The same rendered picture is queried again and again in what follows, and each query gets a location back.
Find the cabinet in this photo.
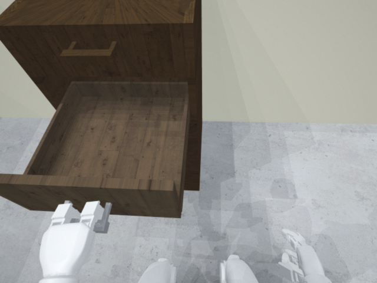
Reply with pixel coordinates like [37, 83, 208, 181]
[0, 0, 202, 191]

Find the right robot hand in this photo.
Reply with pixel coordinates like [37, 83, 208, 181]
[278, 229, 325, 283]

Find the left robot hand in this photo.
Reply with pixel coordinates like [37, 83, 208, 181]
[39, 201, 104, 278]

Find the right robot shin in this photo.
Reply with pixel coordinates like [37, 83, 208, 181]
[227, 255, 239, 260]

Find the drawer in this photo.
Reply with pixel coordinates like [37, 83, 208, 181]
[0, 81, 190, 218]

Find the robot right thigh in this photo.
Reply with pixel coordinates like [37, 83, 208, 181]
[220, 259, 258, 283]

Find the handle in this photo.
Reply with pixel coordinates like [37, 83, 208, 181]
[60, 50, 116, 64]
[64, 200, 112, 233]

